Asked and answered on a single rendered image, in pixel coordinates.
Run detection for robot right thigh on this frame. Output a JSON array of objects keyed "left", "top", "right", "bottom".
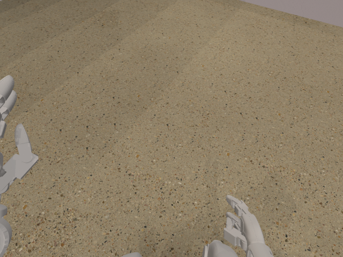
[{"left": 202, "top": 242, "right": 238, "bottom": 257}]

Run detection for right robot forearm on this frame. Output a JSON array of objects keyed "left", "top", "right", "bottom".
[{"left": 246, "top": 243, "right": 274, "bottom": 257}]

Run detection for robot right hand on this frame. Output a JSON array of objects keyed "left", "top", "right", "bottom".
[{"left": 223, "top": 195, "right": 265, "bottom": 253}]

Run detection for robot left hand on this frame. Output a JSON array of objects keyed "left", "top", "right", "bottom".
[{"left": 0, "top": 75, "right": 39, "bottom": 202}]

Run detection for left robot forearm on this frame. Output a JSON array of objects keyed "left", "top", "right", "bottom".
[{"left": 0, "top": 204, "right": 12, "bottom": 257}]

